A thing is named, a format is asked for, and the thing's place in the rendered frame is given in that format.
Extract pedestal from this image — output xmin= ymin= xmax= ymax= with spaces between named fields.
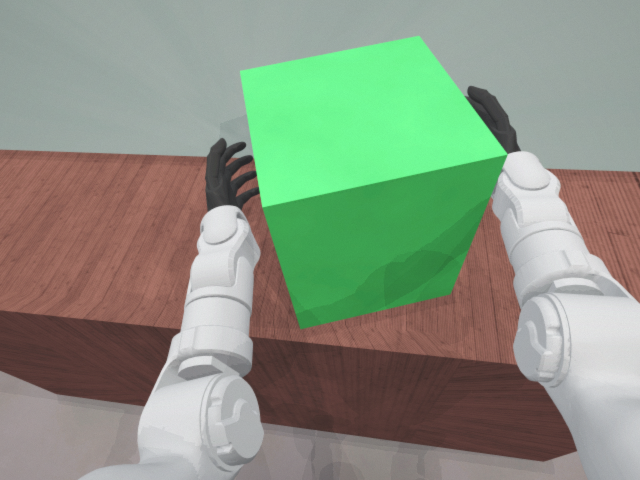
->
xmin=0 ymin=150 xmax=640 ymax=462

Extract left robot upper arm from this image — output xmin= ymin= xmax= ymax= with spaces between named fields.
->
xmin=78 ymin=372 xmax=264 ymax=480

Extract right robot forearm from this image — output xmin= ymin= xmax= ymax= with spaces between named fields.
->
xmin=491 ymin=151 xmax=640 ymax=310

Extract carton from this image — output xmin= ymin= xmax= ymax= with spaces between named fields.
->
xmin=240 ymin=36 xmax=508 ymax=329

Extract right robot upper arm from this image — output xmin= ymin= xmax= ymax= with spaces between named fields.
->
xmin=513 ymin=292 xmax=640 ymax=480

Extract left robot forearm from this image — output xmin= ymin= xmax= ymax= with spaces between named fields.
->
xmin=138 ymin=205 xmax=260 ymax=449

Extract robot left hand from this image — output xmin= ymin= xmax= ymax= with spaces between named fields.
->
xmin=205 ymin=138 xmax=260 ymax=212

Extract robot right hand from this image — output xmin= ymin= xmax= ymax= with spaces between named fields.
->
xmin=465 ymin=86 xmax=521 ymax=154

